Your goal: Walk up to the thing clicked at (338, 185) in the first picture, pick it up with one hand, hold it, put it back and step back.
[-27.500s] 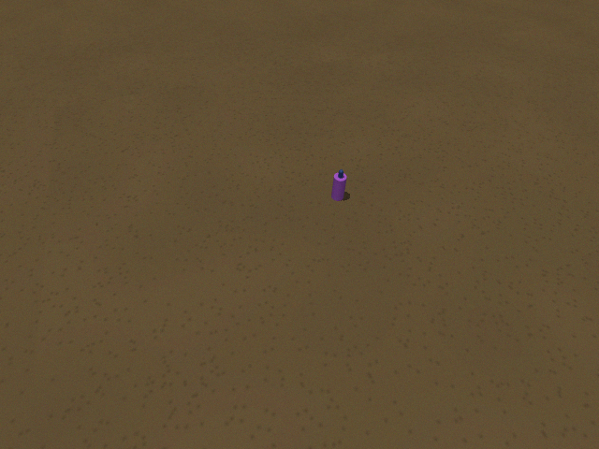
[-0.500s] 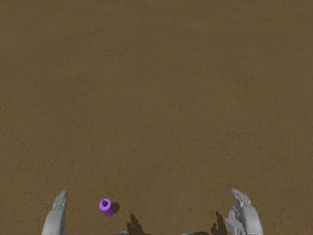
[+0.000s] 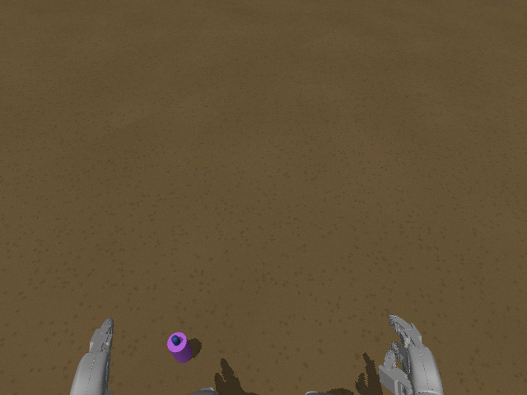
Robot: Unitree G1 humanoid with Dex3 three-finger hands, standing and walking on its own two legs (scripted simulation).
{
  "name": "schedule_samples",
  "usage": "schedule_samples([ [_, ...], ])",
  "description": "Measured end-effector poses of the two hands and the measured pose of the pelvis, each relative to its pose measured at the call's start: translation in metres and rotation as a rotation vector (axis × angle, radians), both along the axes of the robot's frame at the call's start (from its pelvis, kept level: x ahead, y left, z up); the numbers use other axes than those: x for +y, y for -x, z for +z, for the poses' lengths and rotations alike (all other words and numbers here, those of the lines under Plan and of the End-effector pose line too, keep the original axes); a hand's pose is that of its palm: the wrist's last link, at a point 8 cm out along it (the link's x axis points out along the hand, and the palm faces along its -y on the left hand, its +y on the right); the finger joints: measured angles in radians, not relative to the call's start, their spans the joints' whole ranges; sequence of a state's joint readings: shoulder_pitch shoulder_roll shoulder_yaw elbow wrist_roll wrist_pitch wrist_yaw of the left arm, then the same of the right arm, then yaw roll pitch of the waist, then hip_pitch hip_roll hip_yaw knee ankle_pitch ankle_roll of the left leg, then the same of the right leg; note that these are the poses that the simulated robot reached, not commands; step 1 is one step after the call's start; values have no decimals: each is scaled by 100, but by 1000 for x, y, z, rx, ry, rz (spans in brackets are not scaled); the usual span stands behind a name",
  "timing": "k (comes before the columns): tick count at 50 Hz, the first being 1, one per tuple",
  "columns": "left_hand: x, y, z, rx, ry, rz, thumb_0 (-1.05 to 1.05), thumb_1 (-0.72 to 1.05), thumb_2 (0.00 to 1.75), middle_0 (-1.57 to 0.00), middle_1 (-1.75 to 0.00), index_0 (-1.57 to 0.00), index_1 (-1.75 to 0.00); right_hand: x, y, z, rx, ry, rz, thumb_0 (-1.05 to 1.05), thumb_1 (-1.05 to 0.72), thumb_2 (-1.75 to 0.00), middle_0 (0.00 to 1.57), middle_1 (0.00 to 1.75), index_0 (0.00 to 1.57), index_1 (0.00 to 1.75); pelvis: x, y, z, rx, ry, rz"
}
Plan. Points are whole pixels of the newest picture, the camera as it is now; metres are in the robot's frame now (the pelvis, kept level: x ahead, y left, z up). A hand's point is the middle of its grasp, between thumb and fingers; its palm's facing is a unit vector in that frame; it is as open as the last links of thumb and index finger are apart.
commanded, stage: home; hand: left
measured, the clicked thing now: (179, 346) +0.38 +0.25 -0.63
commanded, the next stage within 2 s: stand in 0.64 s
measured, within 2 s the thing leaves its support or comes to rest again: neither
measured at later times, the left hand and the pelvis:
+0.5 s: hand (134, 374) +0.18 +0.19 -0.05, palm faces +0.10 -0.96 -0.28, open 17.6 cm; pelvis +0.01 +0.01 +0.00, yaw +0 degrees
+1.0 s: hand (136, 375) +0.18 +0.18 -0.05, palm faces +0.10 -0.95 -0.28, open 14.3 cm; pelvis +0.01 +0.00 +0.00, yaw +0 degrees
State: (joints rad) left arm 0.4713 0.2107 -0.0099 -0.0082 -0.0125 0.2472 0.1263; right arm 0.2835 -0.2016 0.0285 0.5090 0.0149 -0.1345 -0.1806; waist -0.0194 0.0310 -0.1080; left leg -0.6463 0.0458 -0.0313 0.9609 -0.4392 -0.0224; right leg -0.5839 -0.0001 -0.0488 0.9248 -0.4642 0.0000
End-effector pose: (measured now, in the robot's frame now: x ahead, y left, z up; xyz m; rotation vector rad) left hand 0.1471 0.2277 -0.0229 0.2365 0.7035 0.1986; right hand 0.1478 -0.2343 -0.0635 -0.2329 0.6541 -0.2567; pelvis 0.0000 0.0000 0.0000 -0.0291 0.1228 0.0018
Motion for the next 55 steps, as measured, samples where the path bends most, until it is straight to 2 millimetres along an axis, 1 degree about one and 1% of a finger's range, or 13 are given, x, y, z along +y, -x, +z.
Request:
schedule_samples([
  [18,4,-6,-3,14,8,0,-1,-58,2,-5,-5,-6,-5,5,-5,0,7,3,-4,1,-90,-90,21,30,20,30,5,-7,1,6,3,-3],
  [23,5,-9,0,5,5,-1,-1,-58,3,-5,-5,-6,-5,7,-6,0,8,3,-3,1,-90,-90,21,30,20,30,6,-8,1,5,4,-3],
  [38,6,-9,-3,17,4,6,-1,-57,3,-5,-5,-6,-5,9,-8,0,7,0,3,1,-90,-90,21,30,20,30,7,-9,1,6,3,-3],
  [41,5,-9,-2,16,2,6,-1,-54,5,-7,-7,-8,-8,9,-9,0,7,-1,6,1,-90,-90,21,30,20,30,6,-9,1,5,2,-3],
  [45,4,-9,-1,14,1,6,-1,-42,18,-12,-16,-13,-16,7,-8,0,5,-2,6,1,-90,-90,21,30,20,30,4,-8,1,6,0,-3],
  [50,2,-9,-1,10,0,6,-1,-14,46,-17,-24,-17,-24,5,-8,0,7,0,6,1,-90,-90,21,30,20,30,3,-8,1,6,0,-1],
  [52,4,-10,-10,18,-30,-47,-1,-1,57,-18,-26,-18,-26,2,-7,-6,71,29,72,1,-90,-90,20,30,20,30,2,-6,4,-28,-10,-1],
  [55,16,-5,-29,91,-48,-101,-1,21,70,-19,-28,-20,-28,-8,2,-16,220,38,136,1,-90,-90,21,30,20,30,1,-3,9,-64,-25,-1],
])
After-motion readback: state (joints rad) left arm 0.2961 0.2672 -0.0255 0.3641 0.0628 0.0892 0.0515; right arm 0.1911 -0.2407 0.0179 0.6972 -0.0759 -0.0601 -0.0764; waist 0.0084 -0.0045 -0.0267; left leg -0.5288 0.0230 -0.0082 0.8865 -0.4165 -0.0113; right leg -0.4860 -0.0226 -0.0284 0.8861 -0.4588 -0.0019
